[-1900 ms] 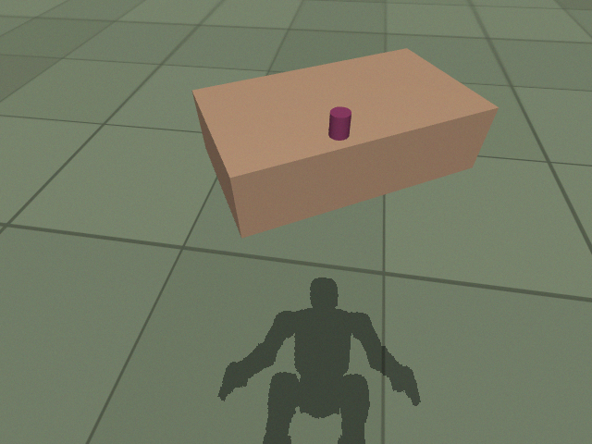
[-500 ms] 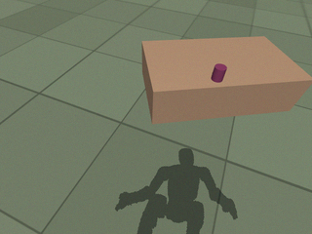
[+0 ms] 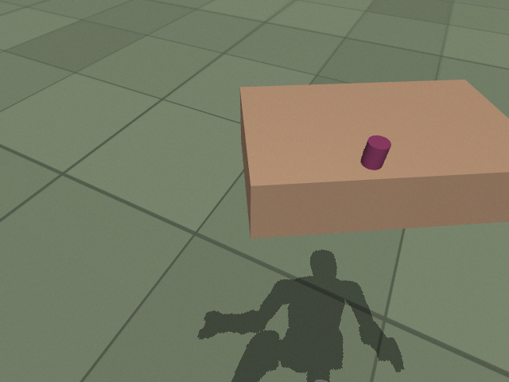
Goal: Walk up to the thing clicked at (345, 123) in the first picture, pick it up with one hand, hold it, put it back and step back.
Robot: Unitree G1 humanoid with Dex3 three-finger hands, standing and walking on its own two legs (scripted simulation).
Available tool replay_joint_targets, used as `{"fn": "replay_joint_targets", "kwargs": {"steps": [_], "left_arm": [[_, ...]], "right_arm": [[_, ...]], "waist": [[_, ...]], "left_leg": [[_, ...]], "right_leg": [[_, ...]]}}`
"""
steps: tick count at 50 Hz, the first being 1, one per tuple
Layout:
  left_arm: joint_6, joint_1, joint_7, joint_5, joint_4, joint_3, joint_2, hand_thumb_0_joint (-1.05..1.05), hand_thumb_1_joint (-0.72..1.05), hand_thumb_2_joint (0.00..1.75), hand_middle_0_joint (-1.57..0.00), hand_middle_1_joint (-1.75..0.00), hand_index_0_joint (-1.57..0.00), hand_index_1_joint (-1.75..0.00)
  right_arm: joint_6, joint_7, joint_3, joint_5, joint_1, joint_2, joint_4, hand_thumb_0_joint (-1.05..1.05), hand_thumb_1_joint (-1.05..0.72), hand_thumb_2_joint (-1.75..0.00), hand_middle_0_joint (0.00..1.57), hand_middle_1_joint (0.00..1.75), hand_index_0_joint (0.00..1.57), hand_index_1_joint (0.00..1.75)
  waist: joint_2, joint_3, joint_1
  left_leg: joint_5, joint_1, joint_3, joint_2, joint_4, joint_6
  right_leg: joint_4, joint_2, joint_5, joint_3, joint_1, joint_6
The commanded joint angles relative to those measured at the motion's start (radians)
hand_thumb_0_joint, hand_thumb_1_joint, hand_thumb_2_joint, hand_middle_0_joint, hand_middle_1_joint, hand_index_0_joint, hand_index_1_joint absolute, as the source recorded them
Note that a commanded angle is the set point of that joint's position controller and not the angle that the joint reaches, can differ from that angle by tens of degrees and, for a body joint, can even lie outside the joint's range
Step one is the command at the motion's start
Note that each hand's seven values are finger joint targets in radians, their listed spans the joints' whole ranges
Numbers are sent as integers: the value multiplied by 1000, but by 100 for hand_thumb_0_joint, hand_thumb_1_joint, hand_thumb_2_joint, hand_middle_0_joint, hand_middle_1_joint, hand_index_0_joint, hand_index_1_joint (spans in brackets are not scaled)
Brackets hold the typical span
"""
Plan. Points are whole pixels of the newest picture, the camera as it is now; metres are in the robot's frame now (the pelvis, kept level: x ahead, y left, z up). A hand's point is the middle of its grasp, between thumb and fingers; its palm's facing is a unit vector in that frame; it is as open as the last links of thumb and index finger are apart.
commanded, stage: walk up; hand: right
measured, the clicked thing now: (375, 152) +1.04 -0.45 -0.34
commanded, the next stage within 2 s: none
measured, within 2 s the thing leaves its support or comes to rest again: neither
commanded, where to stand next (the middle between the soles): +0.60 -0.32 m, yaw +11 degrees
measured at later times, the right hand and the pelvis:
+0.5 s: hand (460, 303) +0.32 -0.38 -0.12, palm faces -0.17 +0.86 -0.48, open 7.4 cm; pelvis +0.21 -0.11 +0.00, yaw +5 degrees
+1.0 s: hand out of the picture +0.45 -0.58 -0.14, palm faces -0.11 +0.85 -0.51, open 7.4 cm; pelvis +0.37 -0.27 -0.01, yaw +6 degrees
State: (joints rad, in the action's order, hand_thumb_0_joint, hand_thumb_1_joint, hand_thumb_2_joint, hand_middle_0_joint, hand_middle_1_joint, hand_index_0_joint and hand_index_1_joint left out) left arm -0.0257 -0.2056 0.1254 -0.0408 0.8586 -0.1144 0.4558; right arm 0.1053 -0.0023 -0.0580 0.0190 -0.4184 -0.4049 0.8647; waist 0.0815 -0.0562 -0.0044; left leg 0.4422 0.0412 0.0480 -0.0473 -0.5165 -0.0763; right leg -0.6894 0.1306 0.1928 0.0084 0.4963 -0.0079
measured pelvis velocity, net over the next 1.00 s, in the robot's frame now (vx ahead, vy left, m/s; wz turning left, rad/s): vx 0.37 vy -0.27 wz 0.10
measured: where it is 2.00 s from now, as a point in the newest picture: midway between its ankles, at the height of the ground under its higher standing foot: (355, 313)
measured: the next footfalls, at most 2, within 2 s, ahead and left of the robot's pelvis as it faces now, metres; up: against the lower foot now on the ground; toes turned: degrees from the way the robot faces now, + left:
right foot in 0.02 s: +0.17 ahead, -0.16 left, +0.00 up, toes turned -4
left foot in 0.48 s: +0.35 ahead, +0.00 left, +0.00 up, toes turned +10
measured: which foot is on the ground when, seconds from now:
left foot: down 0.00-0.06, up 0.08-0.46, down 0.48-0.90, up 0.92-1.00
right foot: up 0.00-0.00, down 0.02-0.50, up 0.52-0.86, down 0.88-1.00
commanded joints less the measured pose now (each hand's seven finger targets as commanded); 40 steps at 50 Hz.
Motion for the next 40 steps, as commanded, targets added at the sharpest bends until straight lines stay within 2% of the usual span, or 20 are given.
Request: {"fn": "replay_joint_targets", "kwargs": {"steps": [1, 2, 3, 4, 5, 7, 9, 12, 19, 22, 23, 24, 25, 26, 27, 28, 30, 31, 35, 40], "left_arm": [[58, -184, -28, 6, -52, -94, 209, 0, 90, 90, -20, -30, -20, -30], [69, -277, -41, -11, -38, -118, 278, 0, 90, 90, -20, -30, -20, -30], [70, -233, -48, 7, -55, -113, 336, 0, 90, 90, -20, -30, -20, -30], [64, -127, -55, 21, -84, -111, 342, 0, 90, 90, -20, -30, -20, -30], [59, -78, -56, 26, -113, -97, 293, 0, 90, 90, -20, -30, -20, -30], [68, -17, -64, 24, -127, -65, 214, 0, 90, 90, -20, -30, -20, -30], [80, -18, -64, 17, -118, -54, 185, 0, 90, 90, -20, -30, -20, -30], [93, -71, -60, 12, -144, -47, 170, 0, 90, 90, -20, -30, -20, -30], [65, -144, -60, -4, -182, -35, 143, 0, 90, 90, -20, -30, -20, -30], [50, -119, -65, 1, -213, -35, 160, 0, 90, 90, -20, -30, -20, -30], [48, -107, -68, 2, -232, -28, 148, 0, 90, 90, -20, -30, -20, -30], [47, -145, -71, 5, -244, -17, 102, 0, 90, 90, -20, -30, -20, -30], [39, -210, -69, 4, -238, -13, 64, 0, 90, 90, -20, -30, -20, -30], [16, -210, -74, -1, -222, -43, 202, 0, 90, 90, -20, -30, -20, -30], [11, -194, -76, -3, -208, -47, 237, 0, 90, 90, -20, -30, -20, -30], [14, -157, -71, 1, -195, -43, 226, 0, 90, 90, -20, -30, -20, -30], [10, -162, -57, 12, -178, -47, 178, 0, 90, 90, -20, -30, -20, -30], [6, -182, -52, 11, -164, -51, 169, 0, 90, 90, -20, -30, -20, -30], [1, -167, -28, 13, -163, -36, 124, 0, 90, 90, -20, -30, -20, -30], [3, -111, -11, 11, -156, -48, 141, 0, 90, 90, -20, -30, -20, -30]], "right_arm": [[12, 40, -67, -9, 34, -248, -91, 0, -90, -90, 20, 30, 20, 30], [12, 39, -37, -16, -19, -159, -106, 0, -90, -90, 20, 30, 20, 30], [10, 51, -38, -28, -27, -178, -126, 0, -90, -90, 20, 30, 20, 30], [0, 68, -51, -11, -14, -238, -97, 0, -90, -90, 20, 30, 20, 30], [1, 62, -63, -14, 42, -268, -77, 0, -90, -90, 20, 30, 20, 30], [-8, 38, -62, -35, -6, -249, -34, 0, -90, -90, 20, 30, 20, 30], [-17, 23, -59, -27, -31, -221, -22, 0, -90, -90, 20, 30, 20, 30], [-18, 10, -56, -22, 1, -204, -29, 0, -90, -90, 20, 30, 20, 30], [-10, 21, -44, -21, 133, -181, -90, 0, -90, -90, 20, 30, 20, 30], [-6, 41, -54, -17, 3, -181, -64, 0, -90, -90, 20, 30, 20, 30], [-1, 54, -69, -11, -106, -217, -37, 0, -90, -90, 20, 30, 20, 30], [1, 65, -93, 1, -181, -292, -29, 0, -90, -90, 20, 30, 20, 30], [-3, 80, -119, 7, -195, -374, -57, 0, -90, -90, 20, 30, 20, 30], [-4, 89, -128, -27, -142, -379, -93, 0, -90, -90, 20, 30, 20, 30], [-5, 92, -131, -42, -71, -384, -102, 0, -90, -90, 20, 30, 20, 30], [-1, 87, -105, -39, 0, -315, -115, 0, -90, -90, 20, 30, 20, 30], [10, 81, -75, -24, 43, -277, -114, 0, -90, -90, 20, 30, 20, 30], [16, 75, -75, -25, 41, -288, -103, 0, -90, -90, 20, 30, 20, 30], [31, 55, -78, -7, 68, -312, -100, 0, -90, -90, 20, 30, 20, 30], [29, 40, -102, -1, 115, -380, -98, 0, -90, -90, 20, 30, 20, 30]], "waist": [[-16, 149, 171], [235, 201, 195], [317, 171, 147], [267, 131, 117], [157, 50, 104], [48, -17, 37], [87, -38, 25], [72, -28, 47], [24, -3, 97], [-30, 62, 19], [-97, 108, -39], [-236, 155, -83], [-362, 214, -70], [-142, 224, -66], [-131, 145, -44], [-49, 85, -34], [-83, 12, -1], [-124, -14, 13], [-240, -28, 25], [-318, -2, 23]], "left_leg": [[-639, 275, -13, -88, -410, 161], [-255, 487, -38, 20, -686, 125], [83, 691, -66, 119, -770, 121], [97, 666, -2, 41, -866, 131], [30, 632, 26, -4, -859, 139], [-107, 547, 46, -36, -727, 141], [-171, 494, 0, -28, -632, 125], [-204, 545, -28, -13, -515, 97], [-296, 472, -139, 4, -167, 99], [-325, 210, -171, 42, -60, 132], [-345, 35, -137, 36, -8, 161], [-264, -144, 87, -106, 43, 234], [-191, -290, 582, -407, 75, 366], [-19, -225, 737, -493, 160, 433], [49, -112, 725, -520, 209, 451], [-54, -2, 502, -403, 212, 386], [-252, 174, 234, -288, 192, 299], [-264, 255, 175, -269, 185, 302], [-320, 262, 7, -201, 153, 289], [6, 344, 7, -205, 163, 261]], "right_leg": [[143, -86, 49, -54, -504, -59], [228, 100, 170, 203, -640, -87], [412, 276, 254, 563, -664, -154], [454, 306, 384, 636, -544, -212], [469, 276, 391, 542, -394, -214], [414, 125, 242, 229, -271, -102], [422, 65, 104, 104, -202, -94], [432, 76, -2, 56, -295, -138], [302, 62, -366, -20, -427, -96], [105, 62, -445, -45, -349, -89], [-54, 21, -408, -69, -251, -70], [-299, -48, -171, -93, -55, -26], [-563, -163, 445, -64, 217, 30], [-660, -113, 405, 101, 225, 18], [-720, -65, 354, 137, 232, 11], [-678, -61, 286, 145, 191, 5], [-602, -51, 220, 143, 100, -5], [-592, -46, 211, 125, 54, 0], [-333, -8, 169, 42, 45, 14], [-87, -1, 98, -23, -97, 0]]}}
